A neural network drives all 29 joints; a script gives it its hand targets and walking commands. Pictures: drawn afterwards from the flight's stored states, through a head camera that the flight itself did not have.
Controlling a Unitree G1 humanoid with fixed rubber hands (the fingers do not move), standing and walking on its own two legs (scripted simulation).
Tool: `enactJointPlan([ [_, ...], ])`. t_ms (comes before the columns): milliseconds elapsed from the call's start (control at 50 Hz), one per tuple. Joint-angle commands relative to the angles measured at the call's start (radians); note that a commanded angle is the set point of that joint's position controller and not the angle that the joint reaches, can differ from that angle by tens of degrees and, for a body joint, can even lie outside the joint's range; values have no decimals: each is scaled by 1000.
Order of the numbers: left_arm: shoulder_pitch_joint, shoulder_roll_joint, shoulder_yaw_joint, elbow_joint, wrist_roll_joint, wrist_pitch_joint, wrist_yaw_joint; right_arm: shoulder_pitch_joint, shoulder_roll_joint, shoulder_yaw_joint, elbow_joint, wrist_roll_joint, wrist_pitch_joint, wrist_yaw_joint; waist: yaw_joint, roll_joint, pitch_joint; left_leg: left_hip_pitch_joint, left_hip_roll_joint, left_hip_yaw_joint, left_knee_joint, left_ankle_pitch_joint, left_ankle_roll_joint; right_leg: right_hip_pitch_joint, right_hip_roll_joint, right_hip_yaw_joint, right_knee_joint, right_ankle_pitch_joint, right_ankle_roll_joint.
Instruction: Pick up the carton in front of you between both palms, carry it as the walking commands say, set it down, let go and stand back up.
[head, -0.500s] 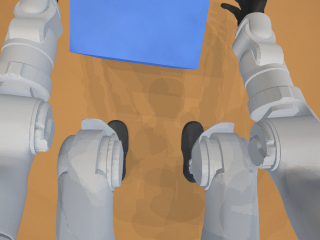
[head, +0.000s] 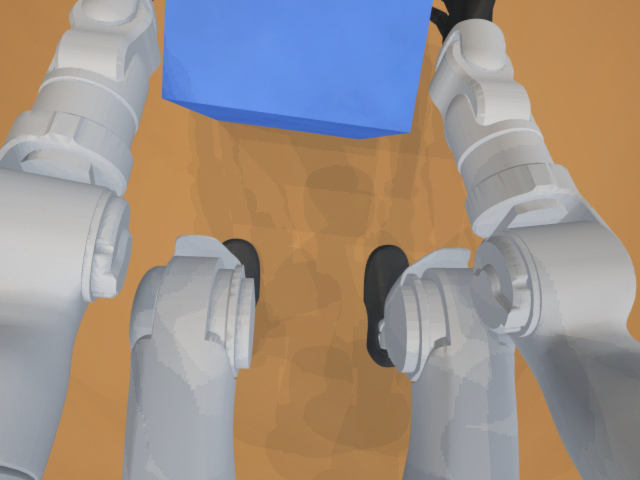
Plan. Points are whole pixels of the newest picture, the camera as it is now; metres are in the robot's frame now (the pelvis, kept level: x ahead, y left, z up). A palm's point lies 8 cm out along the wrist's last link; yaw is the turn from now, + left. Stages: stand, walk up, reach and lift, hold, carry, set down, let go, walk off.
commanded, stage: reach and lift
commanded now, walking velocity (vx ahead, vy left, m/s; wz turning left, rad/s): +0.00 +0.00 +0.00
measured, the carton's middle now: (299, 31) +0.53 +0.05 -0.25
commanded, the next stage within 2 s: none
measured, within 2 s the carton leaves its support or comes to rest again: leaves its support in 0.18 s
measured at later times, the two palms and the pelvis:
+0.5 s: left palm out of the picture +0.51 +0.21 -0.06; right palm (529, 2) +0.52 -0.09 -0.06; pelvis +0.01 +0.00 +0.02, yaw +2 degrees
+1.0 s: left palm out of the picture +0.47 +0.19 +0.09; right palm out of the picture +0.49 -0.11 +0.10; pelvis +0.02 -0.01 +0.15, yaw +4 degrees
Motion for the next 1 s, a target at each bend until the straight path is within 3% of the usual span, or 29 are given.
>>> enactJointPlan([
  [0, -496, -669, -112, -183, 24, 12, -157, -429, 613, 115, -123, -64, 19, 177, -22, 75, -1084, 528, -55, 36, -176, 215, 1, 496, 68, -100, -103, 223, -30],
  [60, -484, -861, -67, -226, 75, 49, -228, -458, 794, 87, -164, -135, 64, 254, -6, 49, -1060, 491, -75, 61, -163, 228, 9, 464, 85, -116, -91, 215, -34],
  [120, -463, -951, -58, -283, 82, 68, -253, -459, 900, 97, -224, -129, 88, 290, 19, 38, -1126, 515, -84, 76, -154, 293, 17, 460, 95, -125, -80, 261, -38],
  [260, -472, -1098, -158, -570, 39, 105, -224, -465, 1107, 262, -401, -7, 139, 305, 85, 76, -1603, 855, -97, 106, -147, 550, 8, 541, 115, -146, -71, 417, -32],
  [320, -435, -1170, -196, -688, 50, 148, -206, -462, 1143, 330, -511, -10, 170, 294, 84, 104, -1771, 974, -113, 122, -175, 566, -1, 572, 125, -153, -108, 407, -27],
  [360, -385, -1217, -211, -725, 62, 186, -202, -455, 1140, 354, -580, -28, 193, 289, 66, 117, -1804, 990, -123, 127, -210, 515, -8, 588, 127, -159, -148, 356, -28],
  [400, -335, -1267, -206, -697, 83, 223, -208, -425, 1139, 342, -584, -61, 218, 288, 36, 127, -1721, 929, -129, 127, -260, 403, -13, 568, 126, -161, -199, 267, -33],
  [460, -285, -1324, -144, -571, 140, 263, -233, -369, 1148, 259, -487, -138, 255, 298, -4, 134, -1483, 773, -132, 124, -345, 188, -15, 505, 121, -154, -275, 114, -42],
  [540, -242, -1335, -15, -459, 237, 287, -260, -332, 1156, 136, -389, -232, 283, 318, -15, 114, -1343, 691, -138, 121, -436, 65, -10, 504, 121, -137, -363, 38, -48],
  [620, -214, -1331, 67, -429, 298, 287, -271, -312, 1186, 96, -360, -269, 291, 336, 1, 81, -1357, 713, -144, 120, -498, 73, 0, 559, 123, -124, -440, 46, -47],
  [700, -186, -1337, 83, -445, 323, 291, -276, -273, 1219, 108, -358, -275, 302, 352, 18, 59, -1416, 785, -146, 124, -554, 105, 3, 626, 126, -118, -507, 64, -41],
  [980, -11, -1470, -144, -638, 224, 308, -271, -43, 1329, 337, -475, -185, 316, 369, 11, 77, -1533, 1110, -149, 107, -723, 278, -23, 907, 124, -88, -686, 211, -30],
])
